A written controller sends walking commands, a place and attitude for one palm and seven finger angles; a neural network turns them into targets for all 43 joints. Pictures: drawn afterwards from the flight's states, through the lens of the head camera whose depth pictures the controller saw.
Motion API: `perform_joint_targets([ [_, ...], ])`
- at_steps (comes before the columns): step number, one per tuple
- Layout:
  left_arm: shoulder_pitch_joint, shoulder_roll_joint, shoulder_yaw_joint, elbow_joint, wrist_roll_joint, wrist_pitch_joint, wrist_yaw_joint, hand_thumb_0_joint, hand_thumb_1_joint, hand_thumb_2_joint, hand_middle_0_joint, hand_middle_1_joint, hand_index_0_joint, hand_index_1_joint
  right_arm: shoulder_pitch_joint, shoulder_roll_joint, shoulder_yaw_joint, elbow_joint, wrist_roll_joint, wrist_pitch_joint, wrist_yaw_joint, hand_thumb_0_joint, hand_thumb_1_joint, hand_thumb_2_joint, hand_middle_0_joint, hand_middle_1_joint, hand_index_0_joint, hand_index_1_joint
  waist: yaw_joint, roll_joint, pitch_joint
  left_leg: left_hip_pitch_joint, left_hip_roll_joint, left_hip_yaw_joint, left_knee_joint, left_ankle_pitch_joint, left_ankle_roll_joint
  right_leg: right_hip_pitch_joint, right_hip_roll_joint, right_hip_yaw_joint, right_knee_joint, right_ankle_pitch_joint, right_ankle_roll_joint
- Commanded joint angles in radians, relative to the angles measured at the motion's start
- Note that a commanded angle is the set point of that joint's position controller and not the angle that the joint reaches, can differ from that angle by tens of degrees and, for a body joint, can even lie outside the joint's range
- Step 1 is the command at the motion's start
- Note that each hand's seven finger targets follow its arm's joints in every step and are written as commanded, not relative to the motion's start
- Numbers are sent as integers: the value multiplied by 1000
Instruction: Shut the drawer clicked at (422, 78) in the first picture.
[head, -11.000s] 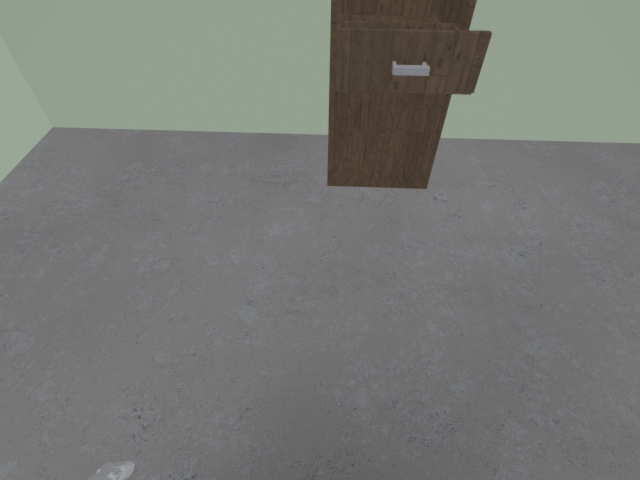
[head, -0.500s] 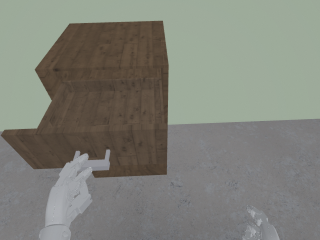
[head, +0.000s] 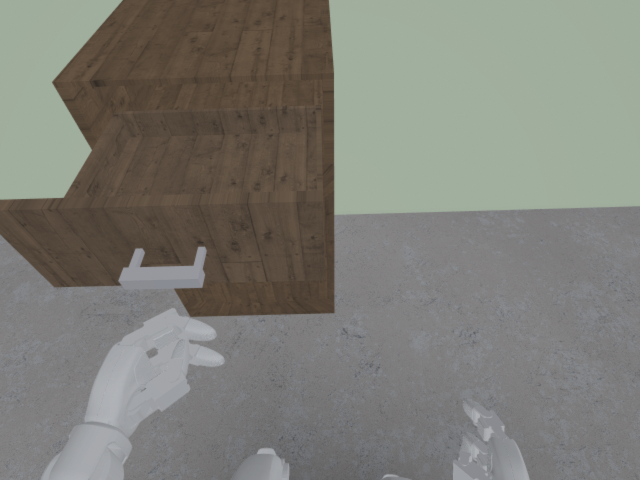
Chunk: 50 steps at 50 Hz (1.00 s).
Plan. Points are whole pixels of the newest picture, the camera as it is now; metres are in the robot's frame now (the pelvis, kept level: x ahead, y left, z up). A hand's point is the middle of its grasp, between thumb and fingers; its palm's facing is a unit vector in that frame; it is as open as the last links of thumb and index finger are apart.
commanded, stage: raise the hand and make a fist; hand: left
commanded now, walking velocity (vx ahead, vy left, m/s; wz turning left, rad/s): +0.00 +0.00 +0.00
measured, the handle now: (166, 265) +0.39 +0.23 +0.04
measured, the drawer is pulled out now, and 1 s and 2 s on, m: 0.30 0.30 0.30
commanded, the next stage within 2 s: bring the fist close to the handle in 1.14 s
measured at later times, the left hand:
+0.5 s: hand (114, 366) +0.22 +0.21 +0.12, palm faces +0.08 -1.00 -0.03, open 3.1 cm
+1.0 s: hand (139, 368) +0.21 +0.18 +0.12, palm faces +0.01 -1.00 -0.05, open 3.3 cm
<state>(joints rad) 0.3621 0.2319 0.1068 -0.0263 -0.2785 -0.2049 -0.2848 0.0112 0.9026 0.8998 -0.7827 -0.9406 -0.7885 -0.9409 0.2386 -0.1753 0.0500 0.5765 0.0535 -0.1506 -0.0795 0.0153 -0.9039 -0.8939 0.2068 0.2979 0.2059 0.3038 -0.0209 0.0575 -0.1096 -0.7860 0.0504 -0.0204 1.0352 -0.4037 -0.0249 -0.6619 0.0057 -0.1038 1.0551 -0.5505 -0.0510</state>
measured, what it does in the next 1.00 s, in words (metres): stands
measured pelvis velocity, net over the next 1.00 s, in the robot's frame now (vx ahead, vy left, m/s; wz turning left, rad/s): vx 0.03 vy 0.04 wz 0.00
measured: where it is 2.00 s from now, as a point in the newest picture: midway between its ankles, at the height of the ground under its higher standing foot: outside the picture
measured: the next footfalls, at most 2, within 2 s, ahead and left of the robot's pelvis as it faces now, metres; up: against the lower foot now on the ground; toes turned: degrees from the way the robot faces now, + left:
none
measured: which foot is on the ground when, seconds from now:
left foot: down 0.00-1.00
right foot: down 0.00-1.00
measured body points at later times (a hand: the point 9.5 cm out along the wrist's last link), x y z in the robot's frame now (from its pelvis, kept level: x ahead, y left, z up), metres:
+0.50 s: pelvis +0.03 +0.04 +0.02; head +0.05 +0.04 +0.47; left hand +0.21 +0.26 +0.12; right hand +0.24 -0.17 -0.03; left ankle +0.07 +0.14 -0.67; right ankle -0.01 -0.08 -0.67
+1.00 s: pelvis +0.03 +0.04 +0.03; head +0.04 +0.03 +0.48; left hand +0.21 +0.23 +0.13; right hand +0.20 -0.19 -0.04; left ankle +0.07 +0.14 -0.67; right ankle -0.01 -0.08 -0.67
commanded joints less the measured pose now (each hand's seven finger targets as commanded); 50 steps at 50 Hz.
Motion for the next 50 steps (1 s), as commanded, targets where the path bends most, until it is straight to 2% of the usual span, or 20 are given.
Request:
perform_joint_targets([
  [1, 152, 112, 241, -318, -56, -60, 172, 0, 900, 900, -980, -1145, -980, -1145, -134, -115, -91, -195, -12, -61, -15, 0, -900, -900, 200, 300, 200, 300, 94, -146, -152, 142, -42, 0, -163, 150, 47, 182, -52, 162, -322, 279, 86],
  [2, 180, 124, 256, -329, -37, -100, 195, 0, 900, 900, -1000, -1167, -1000, -1167, -113, -112, -103, -179, -15, -65, -7, 0, -900, -900, 200, 300, 200, 300, 93, -131, -161, 158, -40, 6, -171, 186, 45, 184, -42, 138, -294, 356, 80],
  [5, 219, 91, 155, -350, 28, -230, 185, 0, 900, 900, -1060, -1232, -1060, -1232, -90, -126, -116, -151, -28, -93, 15, 0, -900, -900, 200, 300, 200, 300, 52, -93, -130, 190, -37, 16, -170, 243, 53, 126, -23, 96, -255, 450, 78],
  [6, 230, 50, 90, -348, 36, -261, 158, 0, 900, 900, -1080, -1253, -1080, -1253, -84, -134, -116, -149, -29, -107, 23, 0, -900, -900, 200, 300, 200, 300, 30, -58, -116, 206, -39, 19, -166, 244, 55, 94, -20, 84, -250, 451, 76],
  [10, 237, 2, -18, -333, 10, -284, 46, 0, 900, 900, -1160, -1340, -1160, -1340, -78, -170, -115, -151, -13, -156, 26, 0, -900, -900, 200, 300, 200, 300, -15, -70, -87, 217, -40, 3, -158, 180, 65, 45, -19, 89, -291, 328, 71],
  [13, 206, 69, 40, -403, -4, -265, 44, 0, 900, 900, -1220, -1405, -1220, -1405, -67, -184, -121, -163, -10, -173, 9, 0, -900, -900, 200, 300, 200, 300, 3, -63, -139, 252, -41, -6, -192, 135, 65, 48, -11, 76, -307, 204, 54],
  [15, 175, 107, 78, -456, 21, -259, 97, 0, 900, 900, -1260, -1448, -1260, -1448, -77, -180, -116, -161, -15, -166, 5, 0, -900, -900, 200, 300, 200, 300, 19, -23, -144, 284, -38, -11, -214, 136, 65, 48, -1, 49, -288, 197, 45],
  [18, 206, 47, 50, -509, 32, -238, 164, 0, 900, 900, -1320, -1513, -1320, -1513, -73, -156, -106, -190, -18, -148, 14, 0, -900, -900, 200, 300, 200, 300, 37, 9, -172, 336, -31, -19, -244, 186, 58, 67, 8, 11, -258, 249, 37],
  [20, 224, 52, 59, -481, 46, -203, 190, 0, 900, 900, -1360, -1557, -1360, -1557, -82, -156, -102, -196, -19, -125, 22, 0, -900, -900, 200, 300, 200, 300, 40, -1, -149, 332, -26, -20, -252, 197, 57, 84, 11, 8, -265, 267, 36],
  [21, 237, 13, 20, -482, 45, -183, 187, 0, 900, 900, -1380, -1578, -1380, -1578, -77, -155, -96, -207, -17, -116, 27, 0, -900, -900, 200, 300, 200, 300, 33, 2, -138, 340, -26, -21, -257, 210, 55, 84, 12, 1, -265, 284, 37],
  [24, 228, -15, -53, -487, 58, -108, 157, 0, 900, 900, -1400, -1600, -1400, -1600, -89, -163, -84, -235, -12, -97, 34, 0, -900, -900, 200, 300, 200, 300, 21, 11, -98, 346, -20, -26, -277, 202, 52, 94, 11, -2, -285, 289, 40],
  [28, 238, -13, -99, -558, 82, -29, 136, 0, 900, 900, -1400, -1600, -1400, -1600, -84, -163, -72, -268, -11, -82, 37, 0, -900, -900, 200, 300, 200, 300, 22, -6, -86, 364, -16, -37, -291, 226, 57, 116, 9, -6, -297, 306, 41],
  [30, 221, 38, -49, -579, 88, -13, 159, 0, 900, 900, -1400, -1600, -1400, -1600, -90, -162, -68, -265, -13, -75, 35, 0, -900, -900, 200, 300, 200, 300, 30, -24, -69, 362, -15, -46, -302, 212, 54, 123, 14, -8, -302, 288, 39],
  [31, 212, 11, -71, -621, 87, -16, 169, 0, 900, 900, -1400, -1600, -1400, -1600, -89, -156, -60, -278, -16, -73, 37, 0, -900, -900, 200, 300, 200, 300, 30, -8, -75, 375, -17, -48, -311, 204, 53, 120, 14, -13, -299, 276, 38],
  [35, 174, 44, -27, -666, 97, -34, 227, 0, 900, 900, -1400, -1600, -1400, -1600, -87, -150, -52, -281, -18, -68, 39, 0, -900, -900, 200, 300, 200, 300, 36, 10, -58, 373, -12, -61, -328, 137, 45, 105, 18, -15, -297, 207, 33],
  [37, 177, 5, -67, -675, 97, -41, 234, 0, 900, 900, -1400, -1600, -1400, -1600, -77, -149, -49, -285, -16, -77, 43, 0, -900, -900, 200, 300, 200, 300, 26, 20, -70, 395, -9, -60, -329, 131, 44, 98, 17, -14, -302, 201, 34],
  [41, 221, -30, -98, -584, 88, -9, 205, 0, 900, 900, -1400, -1600, -1400, -1600, -77, -165, -53, -272, -12, -80, 45, 0, -900, -900, 200, 300, 200, 300, 19, -32, -58, 365, -17, -52, -327, 112, 46, 114, 15, -12, -321, 203, 39],
  [45, 252, 37, -33, -566, 91, 16, 191, 0, 900, 900, -1400, -1600, -1400, -1600, -86, -168, -64, -267, -10, -79, 35, 0, -900, -900, 200, 300, 200, 300, 37, -55, -71, 350, -29, -32, -324, 125, 52, 151, 11, 3, -341, 221, 40],
  [49, 262, 46, 3, -645, 73, -24, 209, 0, 900, 900, -1400, -1600, -1400, -1600, -93, -149, -65, -269, -10, -87, 35, 0, -900, -900, 200, 300, 200, 300, 49, -14, -89, 370, -31, -12, -315, 176, 52, 165, 7, 5, -338, 265, 38],
  [50, 263, 86, 54, -650, 68, -41, 222, 0, 900, 900, -1400, -1600, -1400, -1600, -90, -149, -68, -255, -11, -89, 34, 0, -900, -900, 200, 300, 200, 300, 57, -5, -94, 365, -32, -11, -314, 183, 50, 177, 10, 6, -339, 267, 34],
])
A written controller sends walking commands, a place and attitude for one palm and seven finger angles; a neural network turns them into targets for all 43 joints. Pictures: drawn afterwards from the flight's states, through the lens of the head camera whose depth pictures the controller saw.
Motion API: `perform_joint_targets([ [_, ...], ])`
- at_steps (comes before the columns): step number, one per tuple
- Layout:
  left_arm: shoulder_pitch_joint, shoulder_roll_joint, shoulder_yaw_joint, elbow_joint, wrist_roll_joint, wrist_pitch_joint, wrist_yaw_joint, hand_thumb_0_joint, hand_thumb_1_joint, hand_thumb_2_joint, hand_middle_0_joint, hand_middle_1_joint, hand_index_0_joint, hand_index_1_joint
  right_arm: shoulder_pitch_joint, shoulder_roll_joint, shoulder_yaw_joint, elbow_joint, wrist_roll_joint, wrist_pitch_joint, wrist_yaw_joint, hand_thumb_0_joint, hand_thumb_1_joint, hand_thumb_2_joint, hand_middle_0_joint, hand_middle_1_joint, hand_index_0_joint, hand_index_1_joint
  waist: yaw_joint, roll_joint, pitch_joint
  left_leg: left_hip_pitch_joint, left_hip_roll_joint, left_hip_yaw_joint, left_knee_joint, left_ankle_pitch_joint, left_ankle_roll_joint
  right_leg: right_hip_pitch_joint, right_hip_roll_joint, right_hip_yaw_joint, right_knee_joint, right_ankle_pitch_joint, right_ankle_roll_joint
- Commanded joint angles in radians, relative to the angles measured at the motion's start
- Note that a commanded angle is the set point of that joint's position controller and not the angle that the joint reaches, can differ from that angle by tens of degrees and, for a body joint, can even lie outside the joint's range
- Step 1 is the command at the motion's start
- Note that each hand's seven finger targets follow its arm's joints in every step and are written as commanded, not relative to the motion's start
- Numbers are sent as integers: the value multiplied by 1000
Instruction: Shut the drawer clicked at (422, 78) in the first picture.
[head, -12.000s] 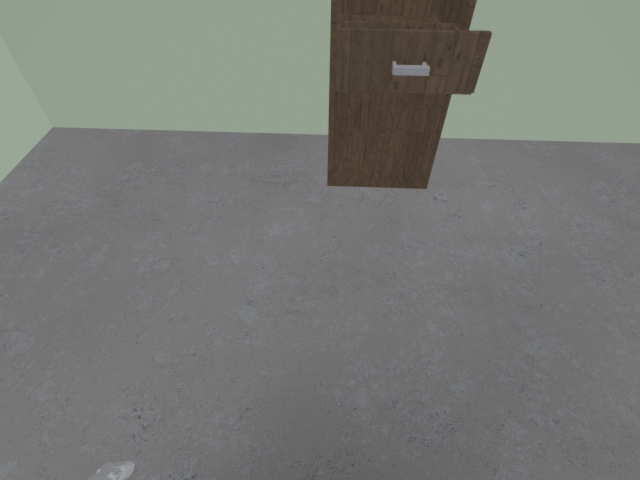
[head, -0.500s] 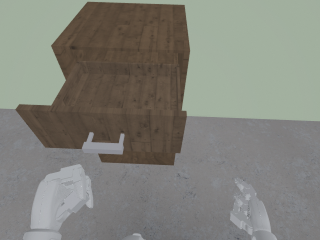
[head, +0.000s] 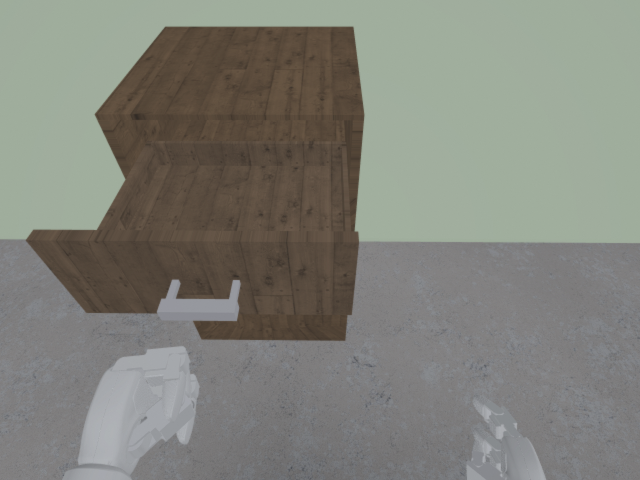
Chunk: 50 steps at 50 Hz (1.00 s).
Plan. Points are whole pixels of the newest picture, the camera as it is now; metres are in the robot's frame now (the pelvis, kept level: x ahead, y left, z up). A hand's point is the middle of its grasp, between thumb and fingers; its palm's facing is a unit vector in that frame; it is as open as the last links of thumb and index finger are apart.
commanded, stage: raise the hand and make a fist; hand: left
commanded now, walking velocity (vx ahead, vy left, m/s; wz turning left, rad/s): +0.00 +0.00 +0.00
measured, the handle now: (202, 298) +0.36 +0.20 +0.01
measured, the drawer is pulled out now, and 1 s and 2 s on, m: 0.30 0.30 0.30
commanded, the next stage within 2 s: bring the fist close to the handle in 0.14 s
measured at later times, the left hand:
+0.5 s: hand (183, 397) +0.19 +0.16 +0.08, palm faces +0.07 -0.99 -0.07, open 3.3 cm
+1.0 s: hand (201, 383) +0.23 +0.16 +0.03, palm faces +0.02 -1.00 -0.03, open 3.3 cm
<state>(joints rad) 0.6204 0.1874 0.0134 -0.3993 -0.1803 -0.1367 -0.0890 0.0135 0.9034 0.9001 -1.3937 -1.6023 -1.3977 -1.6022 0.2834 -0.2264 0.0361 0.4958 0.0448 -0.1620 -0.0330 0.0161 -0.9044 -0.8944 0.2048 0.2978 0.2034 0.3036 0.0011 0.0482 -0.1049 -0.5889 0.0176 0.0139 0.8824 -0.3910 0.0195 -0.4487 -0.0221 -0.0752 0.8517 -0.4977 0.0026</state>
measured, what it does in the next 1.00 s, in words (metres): stands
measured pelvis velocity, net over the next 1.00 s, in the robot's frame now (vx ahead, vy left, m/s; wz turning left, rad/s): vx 0.00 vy -0.01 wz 0.00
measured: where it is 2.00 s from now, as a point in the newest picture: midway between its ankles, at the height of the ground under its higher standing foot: outside the picture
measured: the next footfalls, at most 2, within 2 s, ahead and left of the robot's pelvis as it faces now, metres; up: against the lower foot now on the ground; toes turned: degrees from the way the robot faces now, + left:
none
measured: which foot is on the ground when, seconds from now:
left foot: down 0.00-1.00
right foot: down 0.00-1.00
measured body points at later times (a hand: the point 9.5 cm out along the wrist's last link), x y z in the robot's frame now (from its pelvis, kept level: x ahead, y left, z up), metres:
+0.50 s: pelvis +0.00 -0.03 +0.00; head +0.02 -0.05 +0.45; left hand +0.18 +0.21 +0.09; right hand +0.19 -0.26 -0.07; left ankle +0.04 +0.11 -0.70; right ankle -0.04 -0.12 -0.70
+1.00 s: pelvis +0.00 -0.01 -0.02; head +0.05 -0.01 +0.42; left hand +0.22 +0.21 +0.03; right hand +0.17 -0.25 -0.11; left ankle +0.04 +0.11 -0.70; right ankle -0.04 -0.12 -0.70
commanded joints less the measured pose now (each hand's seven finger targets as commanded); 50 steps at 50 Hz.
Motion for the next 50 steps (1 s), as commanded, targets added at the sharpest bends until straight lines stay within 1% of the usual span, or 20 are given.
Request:
perform_joint_targets([
  [1, 26, 93, 120, -279, -37, -123, 26, 0, 900, 900, -1400, -1600, -1400, -1600, -135, -93, -52, -177, -2, -83, -10, 0, -900, -900, 200, 300, 200, 300, 30, 11, -85, 169, -1, -39, -157, 168, 6, -48, 36, -22, -138, 214, -18],
  [5, 25, 96, 144, -196, -65, -162, 0, 0, 900, 900, -1400, -1600, -1400, -1600, -137, -105, -61, -142, -1, -94, -10, 0, -900, -900, 200, 300, 200, 300, 10, -50, -27, 130, -5, -35, -136, 147, 9, -69, 37, -6, -160, 216, -10],
  [8, 26, 85, 122, -160, -80, -161, -53, 0, 900, 900, -1400, -1600, -1400, -1600, -129, -113, -66, -141, 4, -107, -14, 0, -900, -900, 200, 300, 200, 300, -2, -59, -43, 129, -12, -26, -122, 144, 12, -66, 27, 21, -179, 234, 0],
  [12, -4, 129, 165, -133, -93, -150, -99, 0, 900, 900, -1400, -1600, -1400, -1600, -133, -113, -67, -130, 9, -117, -29, 0, -900, -900, 200, 300, 200, 300, 3, -71, -52, 124, -17, -25, -116, 148, 14, -41, 14, 58, -207, 245, 7],
  [16, -102, 144, 211, -53, -101, -176, -101, 0, 900, 900, -1400, -1600, -1400, -1600, -129, -111, -64, -99, 2, -115, -41, 0, -900, -900, 200, 300, 200, 300, -10, -80, -7, 113, -20, -29, -105, 143, 12, -68, 14, 70, -217, 237, 9],
  [18, -137, 127, 198, -40, -107, -197, -108, 0, 900, 900, -1400, -1600, -1400, -1600, -130, -114, -62, -96, 0, -122, -38, 0, -900, -900, 200, 300, 200, 300, -13, -62, -28, 117, -23, -29, -99, 152, 11, -67, 10, 72, -207, 255, 11],
  [20, -137, 153, 235, -8, -108, -213, -111, 0, 900, 900, -1400, -1600, -1400, -1600, -133, -116, -65, -81, -2, -122, -37, 0, -900, -900, 200, 300, 200, 300, -3, -45, -60, 123, -24, -26, -89, 186, 11, -39, 5, 78, -197, 328, 14],
  [22, -131, 132, 215, 18, -109, -219, -128, 0, 900, 900, -1400, -1600, -1400, -1600, -125, -116, -67, -85, -2, -121, -33, 0, -900, -900, 200, 300, 200, 300, -6, -55, -101, 129, -26, -21, -85, 212, 10, -25, 2, 71, -179, 386, 18],
  [25, -168, 147, 224, 75, -107, -219, -145, 0, 900, 900, -1400, -1600, -1400, -1600, -131, -123, -69, -70, -3, -115, -34, 0, -900, -900, 200, 300, 200, 300, -14, -60, -88, 111, -25, -24, -75, 215, 11, -29, -3, 83, -178, 419, 25],
  [28, -189, 118, 191, 97, -109, -220, -157, 0, 900, 900, -1400, -1600, -1400, -1600, -128, -127, -71, -79, -7, -111, -34, 0, -900, -900, 200, 300, 200, 300, -18, -76, -95, 104, -26, -23, -71, 217, 12, -46, -3, 78, -164, 422, 27],
  [30, -187, 150, 236, 125, -105, -230, -145, 0, 900, 900, -1400, -1600, -1400, -1600, -131, -126, -76, -67, -10, -105, -35, 0, -900, -900, 200, 300, 200, 300, -4, -85, -104, 96, -24, -24, -70, 234, 11, -35, 1, 69, -150, 439, 22],
  [36, -209, 131, 228, 137, -92, -286, -113, 0, 900, 900, -1400, -1600, -1400, -1600, -123, -122, -84, -66, -18, -94, -26, 0, -900, -900, 200, 300, 200, 300, -3, -44, -149, 100, -20, -19, -51, 264, 10, -86, 19, 32, -88, 414, 4],
  [37, -211, 107, 197, 133, -91, -295, -113, 0, 900, 900, -1400, -1600, -1400, -1600, -125, -122, -82, -72, -20, -93, -22, 0, -900, -900, 200, 300, 200, 300, -8, -44, -152, 95, -21, -20, -46, 260, 11, -99, 19, 29, -79, 405, 4],
  [39, -217, 110, 198, 141, -86, -311, -110, 0, 900, 900, -1400, -1600, -1400, -1600, -121, -126, -87, -70, -21, -89, -20, 0, -900, -900, 200, 300, 200, 300, -7, -40, -181, 86, -18, -22, -32, 271, 9, -111, 23, 24, -55, 402, -1],
  [40, -218, 105, 188, 166, -78, -310, -106, 0, 900, 900, -1400, -1600, -1400, -1600, -124, -127, -86, -67, -23, -83, -19, 0, -900, -900, 200, 300, 200, 300, -14, -44, -157, 71, -17, -22, -23, 259, 12, -131, 24, 26, -56, 388, 0],
  [44, -315, 108, 173, 196, -75, -326, -112, 0, 900, 900, -1400, -1600, -1400, -1600, -121, -137, -84, -65, -25, -78, -18, 0, -900, -900, 200, 300, 200, 300, -27, -18, -175, 29, -11, -33, 3, 202, 7, -203, 28, 23, -20, 292, -7],
  [45, -321, 110, 171, 191, -69, -330, -104, 0, 900, 900, -1400, -1600, -1400, -1600, -118, -140, -84, -67, -28, -74, -20, 0, -900, -900, 200, 300, 200, 300, -27, -45, -177, 20, -9, -38, 8, 200, 10, -203, 30, 23, -14, 286, -8],
  [47, -320, 72, 127, 179, -68, -333, -100, 0, 900, 900, -1400, -1600, -1400, -1600, -115, -135, -84, -83, -28, -74, -16, 0, -900, -900, 200, 300, 200, 300, -26, -24, -216, 36, -7, -38, 17, 215, 9, -217, 30, 15, 6, 293, -10],
  [49, -374, 83, 131, 167, -65, -337, -87, 0, 900, 900, -1400, -1600, -1400, -1600, -115, -138, -84, -81, -30, -72, -16, 0, -900, -900, 200, 300, 200, 300, -25, 7, -247, 35, -3, -45, 27, 203, 5, -240, 32, 13, 26, 262, -12],
  [50, -367, 107, 153, 197, -53, -332, -71, 0, 900, 900, -1400, -1600, -1400, -1600, -109, -141, -82, -76, -33, -63, -17, 0, -900, -900, 200, 300, 200, 300, -26, -25, -228, 10, 0, -50, 29, 191, 7, -247, 35, 11, 28, 245, -13],
])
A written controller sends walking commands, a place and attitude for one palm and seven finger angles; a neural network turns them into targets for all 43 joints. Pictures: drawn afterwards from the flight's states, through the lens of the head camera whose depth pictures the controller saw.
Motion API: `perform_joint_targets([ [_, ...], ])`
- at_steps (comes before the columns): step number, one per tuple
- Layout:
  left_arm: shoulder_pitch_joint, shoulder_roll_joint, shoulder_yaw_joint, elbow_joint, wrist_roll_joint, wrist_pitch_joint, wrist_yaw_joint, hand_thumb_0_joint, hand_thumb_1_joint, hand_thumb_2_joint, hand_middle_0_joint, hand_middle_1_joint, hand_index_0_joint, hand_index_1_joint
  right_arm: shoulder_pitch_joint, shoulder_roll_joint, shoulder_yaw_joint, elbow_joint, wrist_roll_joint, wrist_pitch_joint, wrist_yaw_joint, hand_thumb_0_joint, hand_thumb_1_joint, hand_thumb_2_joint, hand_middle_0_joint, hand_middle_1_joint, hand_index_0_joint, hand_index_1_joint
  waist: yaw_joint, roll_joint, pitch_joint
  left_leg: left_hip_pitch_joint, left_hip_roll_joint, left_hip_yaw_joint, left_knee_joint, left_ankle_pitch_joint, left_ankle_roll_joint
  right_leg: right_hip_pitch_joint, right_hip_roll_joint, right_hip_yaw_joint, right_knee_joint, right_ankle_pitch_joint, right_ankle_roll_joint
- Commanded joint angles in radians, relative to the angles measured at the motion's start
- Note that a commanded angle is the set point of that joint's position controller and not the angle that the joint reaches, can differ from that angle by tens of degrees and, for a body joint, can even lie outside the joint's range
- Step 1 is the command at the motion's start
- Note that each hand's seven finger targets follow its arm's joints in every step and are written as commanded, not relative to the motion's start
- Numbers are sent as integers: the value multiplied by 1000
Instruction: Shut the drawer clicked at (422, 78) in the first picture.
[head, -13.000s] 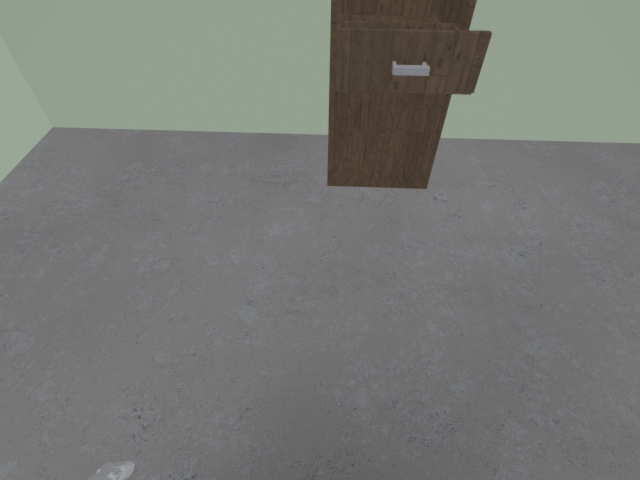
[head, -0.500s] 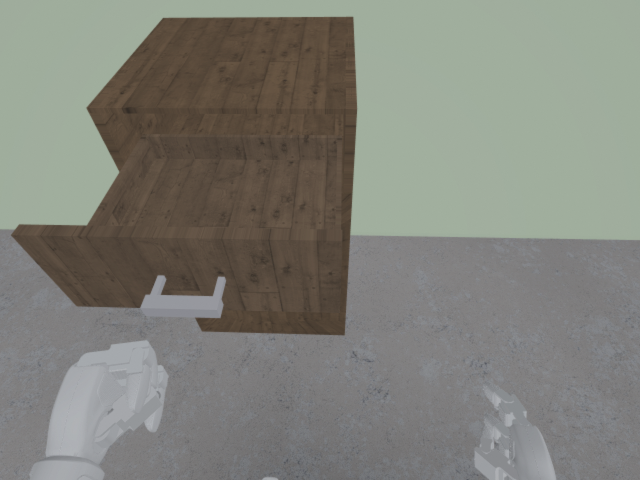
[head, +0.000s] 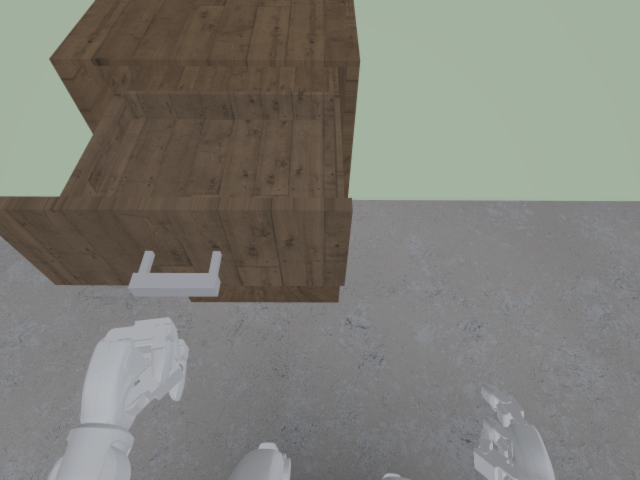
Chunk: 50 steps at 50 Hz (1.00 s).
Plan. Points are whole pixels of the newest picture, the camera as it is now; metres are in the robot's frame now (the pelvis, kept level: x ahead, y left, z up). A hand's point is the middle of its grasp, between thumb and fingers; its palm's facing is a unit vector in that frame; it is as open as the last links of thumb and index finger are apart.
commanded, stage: bring the fist close to the handle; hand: left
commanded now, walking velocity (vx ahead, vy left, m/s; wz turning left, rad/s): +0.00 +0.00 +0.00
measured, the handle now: (179, 271) +0.36 +0.21 +0.03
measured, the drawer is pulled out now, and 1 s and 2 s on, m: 0.30 0.30 0.19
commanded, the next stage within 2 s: push the drawer shut in 0.64 s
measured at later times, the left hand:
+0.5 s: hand (196, 346) +0.26 +0.16 +0.03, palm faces +0.03 -1.00 -0.04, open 3.3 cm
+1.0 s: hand (201, 329) +0.29 +0.16 +0.02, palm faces +0.03 -1.00 -0.05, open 3.3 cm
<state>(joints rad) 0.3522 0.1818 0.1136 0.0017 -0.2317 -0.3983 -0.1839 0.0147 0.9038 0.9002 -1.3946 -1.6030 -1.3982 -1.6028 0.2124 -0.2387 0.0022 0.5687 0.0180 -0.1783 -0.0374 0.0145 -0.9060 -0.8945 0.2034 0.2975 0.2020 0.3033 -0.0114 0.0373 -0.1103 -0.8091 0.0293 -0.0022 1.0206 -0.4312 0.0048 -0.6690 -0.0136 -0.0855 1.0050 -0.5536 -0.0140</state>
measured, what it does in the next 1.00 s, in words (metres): stands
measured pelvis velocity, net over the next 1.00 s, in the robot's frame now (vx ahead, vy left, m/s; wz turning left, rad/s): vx -0.01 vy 0.00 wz -0.01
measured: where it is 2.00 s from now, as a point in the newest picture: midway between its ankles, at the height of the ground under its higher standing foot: outside the picture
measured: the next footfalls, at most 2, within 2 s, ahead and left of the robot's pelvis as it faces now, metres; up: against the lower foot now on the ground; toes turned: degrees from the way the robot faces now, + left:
none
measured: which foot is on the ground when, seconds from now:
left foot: down 0.00-1.00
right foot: down 0.00-1.00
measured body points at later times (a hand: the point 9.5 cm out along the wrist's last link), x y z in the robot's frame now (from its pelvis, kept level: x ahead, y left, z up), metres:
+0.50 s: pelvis -0.01 +0.01 -0.02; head +0.06 +0.01 +0.43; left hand +0.26 +0.22 +0.04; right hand +0.15 -0.23 -0.11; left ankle +0.04 +0.12 -0.67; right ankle -0.03 -0.11 -0.67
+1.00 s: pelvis -0.01 +0.00 -0.02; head +0.07 +0.00 +0.42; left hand +0.28 +0.22 +0.03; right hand +0.16 -0.24 -0.11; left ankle +0.04 +0.12 -0.67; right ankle -0.03 -0.11 -0.67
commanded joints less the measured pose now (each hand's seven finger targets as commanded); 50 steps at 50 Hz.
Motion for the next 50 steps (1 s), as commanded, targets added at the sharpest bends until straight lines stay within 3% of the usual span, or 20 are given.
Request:
perform_joint_targets([
  [1, -127, 95, 33, -196, 5, -71, 32, 0, 900, 900, -1400, -1600, -1400, -1600, -40, -129, -46, -153, -7, -41, -10, 0, -900, -900, 200, 300, 200, 300, -17, -6, -223, 222, -12, -36, -104, 223, 21, -46, 26, 20, -114, 293, 3],
  [4, -189, 90, 25, -148, 21, -63, 55, 0, 900, 900, -1400, -1600, -1400, -1600, -40, -131, -45, -156, -8, -28, -6, 0, -900, -900, 200, 300, 200, 300, -24, -16, -217, 191, -8, -42, -90, 181, 18, -90, 28, 17, -94, 246, 2],
  [5, -199, 104, 34, -142, 31, -62, 63, 0, 900, 900, -1400, -1600, -1400, -1600, -38, -133, -45, -154, -11, -23, -5, 0, -900, -900, 200, 300, 200, 300, -17, -18, -231, 183, -7, -44, -87, 182, 19, -90, 30, 18, -86, 239, 0],
  [7, -227, 77, 7, -140, 34, -56, 72, 0, 900, 900, -1400, -1600, -1400, -1600, -43, -129, -44, -168, -10, -13, 0, 0, -900, -900, 200, 300, 200, 300, -18, 1, -253, 190, -7, -44, -82, 174, 17, -102, 28, 16, -76, 229, -1],
  [10, -217, 105, 38, -121, 38, -49, 86, 0, 900, 900, -1400, -1600, -1400, -1600, -37, -132, -46, -172, -12, 3, 3, 0, -900, -900, 200, 300, 200, 300, -3, -15, -287, 179, -5, -44, -71, 203, 17, -83, 31, 18, -62, 254, -5],
  [11, -224, 85, 19, -126, 40, -48, 88, 0, 900, 900, -1400, -1600, -1400, -1600, -41, -129, -44, -179, -12, 8, 5, 0, -900, -900, 200, 300, 200, 300, -3, 9, -301, 186, -6, -39, -67, 208, 16, -89, 28, 18, -57, 260, -5],
  [12, -248, 88, 18, -122, 42, -49, 92, 0, 900, 900, -1400, -1600, -1400, -1600, -38, -129, -43, -177, -12, 13, 6, 0, -900, -900, 200, 300, 200, 300, -10, -7, -295, 180, -4, -44, -64, 202, 14, -99, 29, 15, -54, 254, -4],
  [13, -264, 88, 13, -142, 43, -54, 96, 0, 900, 900, -1400, -1600, -1400, -1600, -45, -128, -44, -180, -11, 16, 7, 0, -900, -900, 200, 300, 200, 300, -6, 25, -300, 189, -4, -42, -66, 194, 13, -105, 30, 19, -56, 241, -5],
  [15, -257, 101, 14, -163, 47, -52, 110, 0, 900, 900, -1400, -1600, -1400, -1600, -41, -129, -43, -186, -12, 22, 8, 0, -900, -900, 200, 300, 200, 300, -6, 30, -306, 194, -2, -46, -70, 198, 16, -97, 32, 18, -59, 238, -7],
  [20, -237, 97, 7, -144, 49, -42, 125, 0, 900, 900, -1400, -1600, -1400, -1600, -32, -130, -40, -187, -10, 41, 7, 0, -900, -900, 200, 300, 200, 300, -19, -8, -276, 176, -1, -45, -74, 181, 18, -94, 36, 17, -73, 234, -4],
  [22, -220, 95, 17, -115, 47, -37, 123, 0, 900, 900, -1400, -1600, -1400, -1600, -28, -132, -41, -187, -7, 50, 5, 0, -900, -900, 200, 300, 200, 300, -19, -37, -261, 162, -2, -41, -76, 170, 17, -91, 36, 17, -76, 235, -3],
  [24, -230, 76, -5, -119, 45, -37, 116, 0, 900, 900, -1400, -1600, -1400, -1600, -30, -130, -41, -190, -5, 52, 6, 0, -900, -900, 200, 300, 200, 300, -23, -19, -245, 163, -4, -40, -75, 155, 16, -101, 35, 17, -80, 222, -3],
  [30, -219, 133, 49, -139, 35, -58, 109, 0, 900, 900, -1400, -1600, -1400, -1600, -29, -131, -44, -187, -8, 57, 0, 0, -900, -900, 200, 300, 200, 300, -13, -17, -283, 159, -8, -27, -60, 200, 22, -57, 34, 32, -80, 281, -3],
  [34, -235, 108, 25, -145, 30, -72, 99, 0, 900, 900, -1400, -1600, -1400, -1600, -33, -125, -42, -182, -7, 54, 2, 0, -900, -900, 200, 300, 200, 300, -19, 23, -268, 171, -8, -29, -58, 199, 19, -77, 32, 30, -78, 276, -4],
  [39, -250, 86, -7, -142, 26, -65, 86, 0, 900, 900, -1400, -1600, -1400, -1600, -28, -130, -44, -179, -5, 51, 2, 0, -900, -900, 200, 300, 200, 300, -33, 16, -276, 181, -7, -33, -53, 208, 20, -83, 31, 27, -78, 289, -2],
  [42, -338, 126, 31, -73, 35, -55, 87, 0, 900, 900, -1400, -1600, -1400, -1600, -25, -137, -44, -161, -6, 58, -6, 0, -900, -900, 200, 300, 200, 300, -48, -38, -247, 134, -8, -32, -38, 169, 23, -102, 32, 39, -80, 265, 3],
  [44, -375, 124, 41, -58, 31, -52, 86, 0, 900, 900, -1400, -1600, -1400, -1600, -24, -135, -43, -158, -6, 58, -7, 0, -900, -900, 200, 300, 200, 300, -44, -29, -257, 133, -10, -31, -37, 159, 23, -102, 30, 39, -83, 252, 3],
  [45, -405, 158, 70, -45, 30, -52, 88, 0, 900, 900, -1400, -1600, -1400, -1600, -24, -140, -43, -150, -7, 60, -11, 0, -900, -900, 200, 300, 200, 300, -43, -36, -260, 121, -10, -29, -31, 159, 25, -96, 31, 47, -83, 252, 2],
  [48, -446, 151, 74, -44, 23, -54, 84, 0, 900, 900, -1400, -1600, -1400, -1600, -25, -132, -43, -147, -5, 60, -11, 0, -900, -900, 200, 300, 200, 300, -31, 10, -313, 163, -12, -23, -37, 202, 22, -69, 28, 50, -80, 299, 0],
  [50, -431, 179, 103, -21, 18, -47, 83, 0, 900, 900, -1400, -1600, -1400, -1600, -20, -136, -42, -145, -7, 62, -10, 0, -900, -900, 200, 300, 200, 300, -19, 21, -337, 162, -12, -20, -37, 227, 22, -39, 29, 55, -81, 325, -1],
])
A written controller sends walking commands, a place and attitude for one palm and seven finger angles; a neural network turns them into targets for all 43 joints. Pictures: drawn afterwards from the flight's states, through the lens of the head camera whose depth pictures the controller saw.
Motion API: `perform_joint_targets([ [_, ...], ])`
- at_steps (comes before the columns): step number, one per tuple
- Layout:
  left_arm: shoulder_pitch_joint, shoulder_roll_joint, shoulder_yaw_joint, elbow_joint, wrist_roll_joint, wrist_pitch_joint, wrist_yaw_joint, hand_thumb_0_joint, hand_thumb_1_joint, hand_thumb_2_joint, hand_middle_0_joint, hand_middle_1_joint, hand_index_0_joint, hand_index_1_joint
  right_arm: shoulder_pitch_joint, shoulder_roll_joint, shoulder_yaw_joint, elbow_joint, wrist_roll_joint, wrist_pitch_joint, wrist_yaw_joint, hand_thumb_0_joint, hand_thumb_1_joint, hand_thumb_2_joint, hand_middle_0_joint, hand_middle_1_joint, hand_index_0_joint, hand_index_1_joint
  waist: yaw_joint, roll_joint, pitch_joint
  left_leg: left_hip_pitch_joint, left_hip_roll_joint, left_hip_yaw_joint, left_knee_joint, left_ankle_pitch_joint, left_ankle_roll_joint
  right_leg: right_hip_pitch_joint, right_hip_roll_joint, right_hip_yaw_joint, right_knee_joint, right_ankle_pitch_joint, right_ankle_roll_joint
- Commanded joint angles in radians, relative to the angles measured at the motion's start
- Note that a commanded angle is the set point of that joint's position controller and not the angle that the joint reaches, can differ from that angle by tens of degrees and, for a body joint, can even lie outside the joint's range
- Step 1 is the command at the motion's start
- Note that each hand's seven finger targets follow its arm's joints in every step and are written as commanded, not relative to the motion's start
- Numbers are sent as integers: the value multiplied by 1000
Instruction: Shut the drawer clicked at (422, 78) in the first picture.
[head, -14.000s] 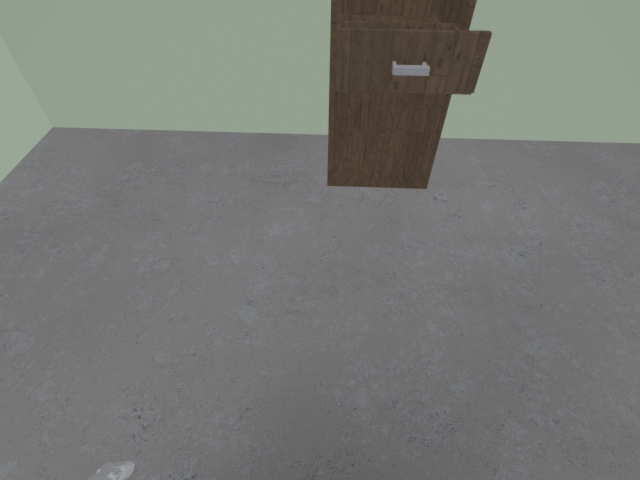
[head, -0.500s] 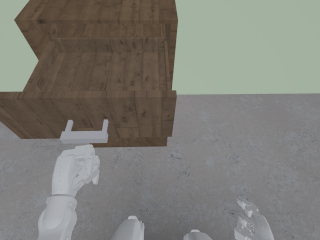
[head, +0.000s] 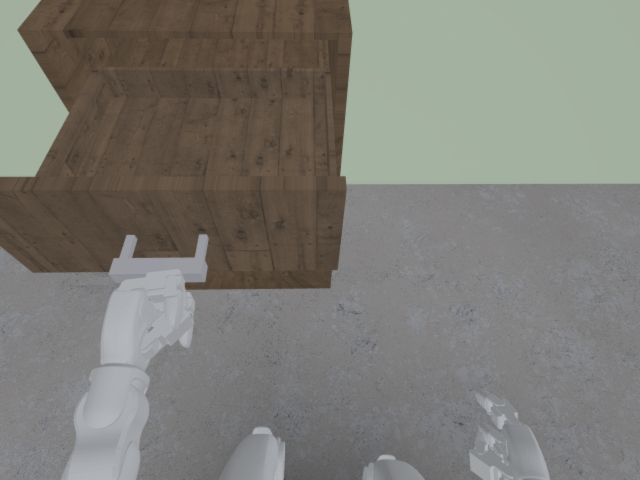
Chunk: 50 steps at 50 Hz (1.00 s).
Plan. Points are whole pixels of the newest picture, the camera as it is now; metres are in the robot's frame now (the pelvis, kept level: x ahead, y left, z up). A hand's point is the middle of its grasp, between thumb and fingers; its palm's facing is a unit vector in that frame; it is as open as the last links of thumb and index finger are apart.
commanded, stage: push the drawer shut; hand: left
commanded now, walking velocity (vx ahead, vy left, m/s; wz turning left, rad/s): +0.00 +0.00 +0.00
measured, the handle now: (163, 256) +0.37 +0.21 +0.05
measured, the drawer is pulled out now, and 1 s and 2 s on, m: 0.30 0.19 0.06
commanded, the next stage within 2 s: none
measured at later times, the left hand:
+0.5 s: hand (188, 272) +0.35 +0.18 +0.04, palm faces +0.03 -1.00 -0.04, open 3.0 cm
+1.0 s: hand (198, 235) +0.41 +0.18 +0.05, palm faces +0.06 -1.00 -0.04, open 3.2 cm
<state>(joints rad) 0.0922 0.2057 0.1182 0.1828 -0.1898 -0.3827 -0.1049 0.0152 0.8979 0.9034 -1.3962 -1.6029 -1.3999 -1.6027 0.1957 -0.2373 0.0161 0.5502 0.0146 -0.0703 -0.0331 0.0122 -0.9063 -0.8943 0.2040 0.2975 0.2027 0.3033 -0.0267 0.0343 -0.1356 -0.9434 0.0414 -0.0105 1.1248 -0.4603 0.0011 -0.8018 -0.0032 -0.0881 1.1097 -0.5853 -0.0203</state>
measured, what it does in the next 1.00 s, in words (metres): stands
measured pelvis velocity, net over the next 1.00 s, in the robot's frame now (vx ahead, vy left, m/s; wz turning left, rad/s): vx -0.01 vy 0.01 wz -0.03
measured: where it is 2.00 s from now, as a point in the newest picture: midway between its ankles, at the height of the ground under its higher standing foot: outside the picture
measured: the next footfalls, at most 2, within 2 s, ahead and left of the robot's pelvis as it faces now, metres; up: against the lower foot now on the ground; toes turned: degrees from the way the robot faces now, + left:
none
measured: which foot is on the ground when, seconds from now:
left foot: down 0.00-1.00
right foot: down 0.00-1.00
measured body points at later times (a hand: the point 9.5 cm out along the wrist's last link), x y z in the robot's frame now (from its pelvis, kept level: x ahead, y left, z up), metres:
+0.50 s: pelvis -0.01 +0.00 +0.00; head +0.07 +0.01 +0.44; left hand +0.35 +0.24 +0.05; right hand +0.12 -0.25 -0.11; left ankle +0.05 +0.12 -0.65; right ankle -0.02 -0.11 -0.65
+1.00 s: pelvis -0.01 +0.01 +0.00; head +0.08 +0.02 +0.44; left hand +0.40 +0.23 +0.05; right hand +0.07 -0.25 -0.11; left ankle +0.05 +0.12 -0.65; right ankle -0.02 -0.11 -0.65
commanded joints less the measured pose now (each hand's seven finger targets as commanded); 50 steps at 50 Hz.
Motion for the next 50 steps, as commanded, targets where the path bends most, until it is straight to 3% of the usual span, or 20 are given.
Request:
perform_joint_targets([
  [1, -202, 152, 95, -202, -25, -64, 1, 0, 900, 900, -1400, -1600, -1400, -1600, -2, -136, -56, -122, -1, -44, -14, 0, -900, -900, 200, 300, 200, 300, -12, 19, -319, 312, -22, -11, -142, 267, 26, 91, 19, 57, -186, 374, 7],
  [2, -208, 139, 85, -204, -29, -63, -2, 0, 900, 900, -1400, -1600, -1400, -1600, -3, -134, -56, -121, -1, -44, -13, 0, -900, -900, 200, 300, 200, 300, -12, 26, -318, 314, -23, -9, -142, 278, 25, 98, 17, 59, -187, 390, 8],
  [3, -231, 138, 84, -183, -33, -60, -3, 0, 900, 900, -1400, -1600, -1400, -1600, 4, -136, -55, -114, 0, -43, -13, 0, -900, -900, 200, 300, 200, 300, -26, -6, -307, 306, -21, -11, -139, 270, 27, 90, 19, 58, -190, 388, 12],
  [7, -378, 172, 118, -74, -36, -72, -9, 0, 900, 900, -1400, -1600, -1400, -1600, 5, -143, -52, -78, 1, -40, -22, 0, -900, -900, 200, 300, 200, 300, -51, -41, -236, 232, -22, -11, -124, 178, 28, 45, 19, 78, -209, 288, 17],
  [10, -441, 193, 129, -67, -32, -90, -16, 0, 900, 900, -1400, -1600, -1400, -1600, 8, -148, -56, -70, 3, -45, -26, 0, -900, -900, 200, 300, 200, 300, -45, 7, -276, 259, -21, -13, -126, 182, 29, 40, 20, 76, -201, 276, 12],
  [11, -446, 172, 111, -62, -33, -90, -21, 0, 900, 900, -1400, -1600, -1400, -1600, 11, -145, -54, -71, 2, -46, -25, 0, -900, -900, 200, 300, 200, 300, -41, 21, -307, 278, -24, -12, -129, 201, 28, 55, 18, 75, -198, 299, 10],
  [13, -496, 177, 107, -31, -38, -82, -26, 0, 900, 900, -1400, -1600, -1400, -1600, 16, -149, -53, -61, 4, -45, -27, 0, -900, -900, 200, 300, 200, 300, -52, 16, -308, 282, -22, -14, -132, 190, 27, 47, 20, 75, -203, 289, 13],
  [15, -515, 218, 142, 14, -33, -76, -24, 0, 900, 900, -1400, -1600, -1400, -1600, 25, -156, -55, -52, 4, -42, -29, 0, -900, -900, 200, 300, 200, 300, -49, -3, -308, 265, -21, -14, -130, 181, 30, 53, 22, 82, -211, 275, 14],
  [19, -610, 208, 130, 52, -33, -73, -25, 0, 900, 900, -1400, -1600, -1400, -1600, 34, -153, -52, -44, 6, -43, -29, 0, -900, -900, 200, 300, 200, 300, -51, 28, -319, 288, -22, -18, -144, 176, 25, 44, 20, 76, -213, 265, 10],
  [21, -623, 230, 155, 116, -32, -68, -20, 0, 900, 900, -1400, -1600, -1400, -1600, 42, -158, -52, -40, 7, -36, -31, 0, -900, -900, 200, 300, 200, 300, -57, -21, -294, 264, -18, -21, -146, 163, 28, 34, 23, 74, -217, 252, 14],
  [25, -711, 248, 163, 168, -20, -76, -13, 0, 900, 900, -1400, -1600, -1400, -1600, 62, -163, -52, -32, 5, -30, -27, 0, -900, -900, 200, 300, 200, 300, -58, 19, -299, 274, -20, -24, -150, 149, 26, 17, 25, 71, -215, 230, 9],
  [29, -736, 228, 146, 185, -8, -85, -5, 0, 900, 900, -1400, -1600, -1400, -1600, 79, -161, -56, -34, 3, -20, -18, 0, -900, -900, 200, 300, 200, 300, -51, 52, -343, 334, -18, -29, -162, 200, 18, 12, 27, 58, -205, 274, 4],
  [33, -754, 211, 135, 227, 4, -84, 12, 0, 900, 900, -1400, -1600, -1400, -1600, 99, -166, -60, -29, 0, -8, -7, 0, -900, -900, 200, 300, 200, 300, -58, 30, -349, 359, -13, -36, -166, 227, 17, -6, 31, 46, -203, 290, 4],
  [35, -791, 255, 171, 251, 11, -92, 20, 0, 900, 900, -1400, -1600, -1400, -1600, 110, -173, -61, -20, -4, -2, -7, 0, -900, -900, 200, 300, 200, 300, -61, 4, -344, 334, -14, -37, -157, 223, 21, -3, 32, 48, -197, 292, 4],
  [36, -807, 276, 182, 240, 17, -102, 23, 0, 900, 900, -1400, -1600, -1400, -1600, 111, -172, -61, -22, -3, 3, -5, 0, -900, -900, 200, 300, 200, 300, -54, 12, -356, 338, -13, -37, -161, 232, 19, 4, 31, 51, -193, 299, 3],
  [38, -819, 222, 144, 248, 20, -107, 26, 0, 900, 900, -1400, -1600, -1400, -1600, 113, -166, -62, -23, -4, 8, 0, 0, -900, -900, 200, 300, 200, 300, -64, 35, -356, 365, -13, -34, -162, 245, 18, -12, 31, 46, -196, 307, 3],
  [40, -822, 271, 182, 270, 30, -114, 34, 0, 900, 900, -1400, -1600, -1400, -1600, 125, -173, -63, -18, -6, 16, 1, 0, -900, -900, 200, 300, 200, 300, -53, 48, -355, 367, -12, -40, -162, 258, 15, -19, 34, 44, -187, 307, -2],
  [41, -853, 241, 157, 272, 29, -116, 35, 0, 900, 900, -1400, -1600, -1400, -1600, 126, -169, -62, -14, -8, 18, 4, 0, -900, -900, 200, 300, 200, 300, -68, 53, -369, 380, -12, -37, -157, 266, 17, -26, 33, 46, -189, 318, 2],
  [43, -871, 236, 154, 284, 33, -121, 36, 0, 900, 900, -1400, -1600, -1400, -1600, 132, -168, -65, -10, -8, 24, 5, 0, -900, -900, 200, 300, 200, 300, -69, 46, -370, 387, -9, -40, -157, 268, 13, -32, 34, 44, -188, 316, 1],
  [50, -962, 301, 205, 347, 42, -139, 39, 0, 900, 900, -1400, -1600, -1400, -1600, 152, -177, -65, 5, -11, 41, 4, 0, -900, -900, 200, 300, 200, 300, -74, 45, -389, 378, -11, -40, -145, 270, 18, -36, 37, 48, -182, 317, 1],
])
